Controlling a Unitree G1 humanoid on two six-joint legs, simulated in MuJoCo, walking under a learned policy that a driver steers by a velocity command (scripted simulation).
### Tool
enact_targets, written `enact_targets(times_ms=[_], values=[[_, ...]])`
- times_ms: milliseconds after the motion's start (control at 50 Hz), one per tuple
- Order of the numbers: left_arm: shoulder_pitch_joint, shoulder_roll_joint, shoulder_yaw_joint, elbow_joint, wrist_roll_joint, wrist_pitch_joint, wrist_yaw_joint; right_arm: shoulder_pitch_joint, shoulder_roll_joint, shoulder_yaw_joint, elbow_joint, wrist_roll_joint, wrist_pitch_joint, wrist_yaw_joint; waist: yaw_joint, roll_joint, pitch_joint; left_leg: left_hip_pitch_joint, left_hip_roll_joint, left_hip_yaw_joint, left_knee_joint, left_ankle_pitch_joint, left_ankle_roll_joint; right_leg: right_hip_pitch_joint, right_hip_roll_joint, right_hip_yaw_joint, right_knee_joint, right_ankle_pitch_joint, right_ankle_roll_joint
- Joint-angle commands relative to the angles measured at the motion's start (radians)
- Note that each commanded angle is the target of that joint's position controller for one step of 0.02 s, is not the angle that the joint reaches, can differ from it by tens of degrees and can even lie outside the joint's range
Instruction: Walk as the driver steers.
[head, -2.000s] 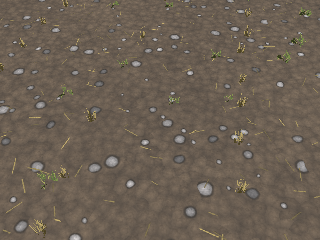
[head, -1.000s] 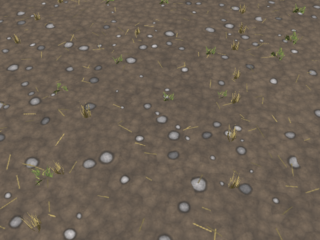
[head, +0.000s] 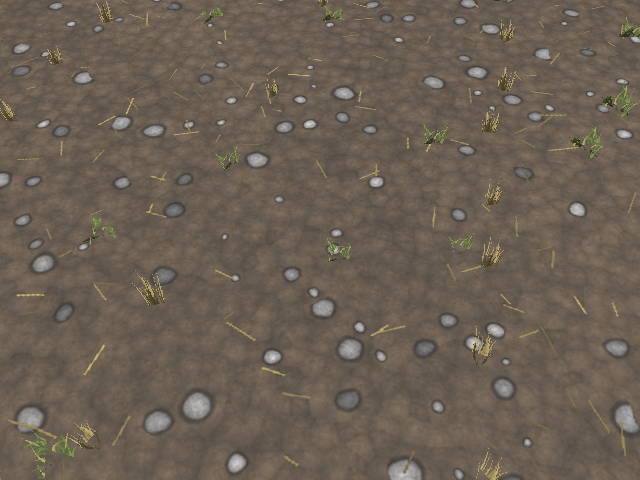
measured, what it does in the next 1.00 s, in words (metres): steps on the spot: left foot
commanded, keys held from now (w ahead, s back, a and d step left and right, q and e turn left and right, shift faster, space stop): no key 0.48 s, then e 0.52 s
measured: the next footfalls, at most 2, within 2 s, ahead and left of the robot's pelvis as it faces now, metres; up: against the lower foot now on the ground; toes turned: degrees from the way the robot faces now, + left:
left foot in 0.16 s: +0.14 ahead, +0.14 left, +0.00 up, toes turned +0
right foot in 1.22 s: +0.04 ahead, -0.09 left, +0.00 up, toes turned -25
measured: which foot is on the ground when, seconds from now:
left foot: up 0.00-0.14, down 0.16-1.00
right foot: down 0.00-0.80, up 0.82-1.00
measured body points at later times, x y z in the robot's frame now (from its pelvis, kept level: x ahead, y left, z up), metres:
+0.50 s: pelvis +0.08 +0.02 +0.00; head +0.10 +0.02 +0.45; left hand +0.12 +0.27 -0.16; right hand +0.14 -0.23 -0.15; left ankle +0.10 +0.14 -0.74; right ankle +0.05 -0.08 -0.74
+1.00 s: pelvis +0.07 +0.05 +0.00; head +0.10 +0.06 +0.45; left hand +0.25 +0.31 -0.13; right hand +0.09 -0.24 -0.12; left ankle +0.10 +0.15 -0.74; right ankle +0.01 -0.07 -0.66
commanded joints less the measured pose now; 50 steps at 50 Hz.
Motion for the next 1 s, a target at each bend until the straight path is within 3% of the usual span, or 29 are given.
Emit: enact_targets(times_ms=[20, 80, 120, 160, 180, 200, 220, 240, 360, 500, 560, 640, 700, 740, 760, 780, 800, 820, 840, 860, 880, 900, 940, 1000], values=[[-0.084, 0.129, 0.019, -0.051, 0.003, -0.006, 0.022, 0.131, -0.014, -0.003, -0.003, -0.011, 0.026, -0.008, -0.069, -0.118, -0.116, 0.205, 0.033, -0.02, -0.218, 0.085, -0.016, -0.069, -0.253, 0.115, -0.112, 0.515, -0.17], [-0.044, 0.157, 0.027, -0.033, -0.01, 0.02, 0.034, 0.061, -0.05, -0.012, -0.013, -0.006, 0.049, -0.004, -0.037, -0.113, -0.114, 0.257, 0.015, -0.006, -0.344, 0.154, -0.022, -0.073, -0.26, 0.156, -0.138, 0.161, -0.16], [-0.048, 0.138, 0.022, -0.028, -0.024, 0.032, 0.036, 0.039, -0.056, -0.016, -0.011, -0.011, 0.055, -0.004, -0.045, -0.096, -0.067, 0.308, 0.003, 0.009, -0.464, 0.195, -0.002, -0.108, -0.242, 0.178, -0.134, -0.101, -0.132], [-0.001, 0.09, 0.006, -0.007, -0.029, 0.037, 0.035, 0.029, -0.076, -0.021, -0.009, -0.028, 0.053, -0.006, -0.046, -0.055, -0.029, 0.376, 0.026, -0.02, -0.603, 0.285, 0.025, -0.128, -0.188, 0.179, -0.093, -0.232, -0.059], [0.043, 0.079, 0.003, -0.001, -0.018, 0.035, 0.032, 0.034, -0.112, -0.026, -0.012, -0.027, 0.05, -0.009, -0.015, 0.0, -0.031, 0.413, 0.079, -0.07, -0.615, 0.406, 0.046, -0.142, -0.139, 0.153, -0.037, -0.258, -0.019], [0.126, 0.078, 0.009, 0.011, -0.018, 0.04, 0.036, 0.0, -0.167, -0.041, 0.008, -0.009, 0.049, -0.008, 0.056, 0.127, -0.026, 0.357, 0.072, -0.078, -0.607, 0.307, 0.082, -0.117, -0.065, 0.079, -0.039, -0.247, 0.007], [0.093, 0.089, 0.009, 0.016, -0.013, 0.049, 0.045, -0.01, -0.102, -0.033, 0.012, -0.004, 0.045, 0.0, 0.022, 0.103, -0.021, 0.288, 0.039, -0.062, -0.63, 0.204, 0.073, -0.036, -0.056, 0.05, -0.01, -0.208, 0.027], [0.072, 0.095, 0.011, 0.012, -0.016, 0.058, 0.05, -0.016, -0.066, -0.024, 0.02, -0.009, 0.04, 0.004, 0.016, 0.08, -0.022, 0.273, 0.027, -0.052, -0.638, 0.191, 0.058, -0.014, -0.06, 0.05, 0.002, -0.18, 0.03], [0.062, 0.092, 0.012, 0.028, -0.025, 0.071, 0.057, -0.015, -0.07, -0.027, 0.056, -0.003, 0.022, 0.005, 0.001, 0.008, -0.082, 0.35, 0.004, -0.025, -0.58, 0.429, 0.051, 0.047, -0.085, 0.061, 0.048, 0.023, 0.029], [0.065, 0.087, 0.015, 0.048, -0.031, 0.085, 0.058, -0.029, -0.077, -0.03, 0.082, -0.001, 0.036, 0.001, -0.003, -0.037, -0.069, 0.367, -0.011, -0.004, -0.562, 0.449, 0.054, 0.06, -0.092, 0.069, 0.071, 0.106, 0.034], [0.014, 0.139, 0.034, 0.002, -0.043, 0.091, 0.063, -0.041, -0.111, -0.048, 0.064, 0.0, 0.048, -0.022, -0.013, -0.055, -0.068, 0.373, -0.019, 0.026, -0.514, 0.41, 0.053, 0.01, -0.102, 0.111, 0.105, 0.163, 0.003], [0.018, 0.168, 0.061, -0.044, -0.044, 0.101, 0.072, -0.038, -0.088, -0.058, 0.042, -0.004, 0.066, -0.041, -0.005, -0.105, -0.049, 0.302, -0.042, 0.072, -0.412, 0.299, 0.035, -0.039, -0.162, 0.244, 0.095, 0.148, -0.066], [0.037, 0.194, 0.079, -0.07, -0.039, 0.101, 0.084, -0.084, -0.068, -0.058, 0.002, -0.01, 0.062, -0.037, 0.014, -0.168, -0.05, 0.188, -0.081, 0.066, -0.334, 0.161, 0.021, 0.006, -0.236, 0.394, 0.057, 0.172, -0.137], [-0.011, 0.2, 0.084, -0.095, -0.044, 0.094, 0.088, -0.065, -0.061, -0.058, -0.008, -0.01, 0.051, -0.025, -0.013, -0.209, -0.052, 0.147, -0.088, 0.036, -0.32, -0.03, 0.033, 0.024, -0.278, 0.456, 0.054, 0.198, -0.156], [-0.048, 0.199, 0.086, -0.11, -0.049, 0.092, 0.089, -0.039, -0.065, -0.059, -0.005, -0.006, 0.043, -0.018, -0.037, -0.199, -0.053, 0.167, -0.083, 0.026, -0.373, -0.028, 0.04, 0.015, -0.272, 0.454, 0.073, 0.207, -0.139], [-0.088, 0.194, 0.087, -0.127, -0.056, 0.095, 0.09, -0.001, -0.078, -0.063, 0.005, -0.003, 0.035, -0.014, -0.067, -0.162, -0.058, 0.246, -0.072, 0.022, -0.495, 0.098, 0.047, -0.028, -0.229, 0.415, 0.116, 0.185, -0.091], [-0.109, 0.166, 0.082, -0.149, -0.057, 0.099, 0.091, 0.045, -0.141, -0.08, 0.012, -0.012, 0.031, -0.015, -0.075, -0.056, -0.078, 0.369, 0.021, -0.06, -0.605, 0.289, 0.069, -0.121, -0.144, 0.328, 0.243, 0.076, -0.017], [-0.088, 0.107, 0.073, -0.174, -0.055, 0.107, 0.092, 0.08, -0.234, -0.099, 0.027, -0.021, 0.031, -0.015, -0.044, 0.224, -0.089, 0.497, 0.226, -0.295, -0.682, 0.531, 0.185, -0.321, 0.034, 0.134, 0.477, -0.258, 0.073], [-0.034, 0.138, 0.084, -0.158, -0.04, 0.107, 0.09, 0.058, -0.171, -0.075, -0.006, -0.036, 0.022, -0.014, -0.047, 0.251, -0.146, 0.507, 0.365, -0.428, -0.695, 0.707, 0.293, -0.359, 0.033, 0.177, 0.73, -0.609, 0.109], [-0.008, 0.179, 0.103, -0.141, -0.05, 0.111, 0.082, -0.006, -0.129, -0.057, -0.043, -0.038, 0.014, -0.014, -0.011, 0.123, -0.138, 0.471, 0.348, -0.347, -0.684, 0.715, 0.298, -0.359, -0.002, 0.221, 0.872, -0.571, 0.107], [0.0, 0.172, 0.108, -0.132, -0.059, 0.123, 0.083, -0.081, -0.137, -0.056, -0.076, -0.03, 0.011, -0.014, 0.019, 0.052, -0.114, 0.431, 0.295, -0.248, -0.677, 0.65, 0.261, -0.36, -0.021, 0.206, 0.908, -0.492, 0.112], [0.001, 0.164, 0.11, -0.127, -0.055, 0.134, 0.086, -0.118, -0.143, -0.056, -0.09, -0.019, 0.009, -0.014, 0.024, 0.027, -0.084, 0.405, 0.265, -0.182, -0.69, 0.57, 0.235, -0.367, -0.04, 0.195, 0.899, -0.418, 0.124], [-0.015, 0.135, 0.107, -0.14, -0.051, 0.151, 0.081, -0.109, -0.139, -0.05, -0.088, -0.021, 0.017, -0.023, 0.015, 0.055, -0.065, 0.364, 0.209, -0.076, -0.719, 0.479, 0.218, -0.332, -0.051, 0.149, 0.86, -0.324, 0.147], [-0.084, 0.11, 0.095, -0.192, -0.058, 0.154, 0.068, -0.058, -0.154, -0.054, -0.077, -0.021, 0.033, -0.041, -0.025, 0.096, -0.062, 0.413, 0.217, -0.02, -0.737, 0.437, 0.237, -0.329, -0.073, 0.101, 0.698, -0.289, 0.17]])
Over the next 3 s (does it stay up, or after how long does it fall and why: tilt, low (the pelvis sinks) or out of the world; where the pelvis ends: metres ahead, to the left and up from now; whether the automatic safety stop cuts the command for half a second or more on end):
stays up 0.60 -0.15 0.00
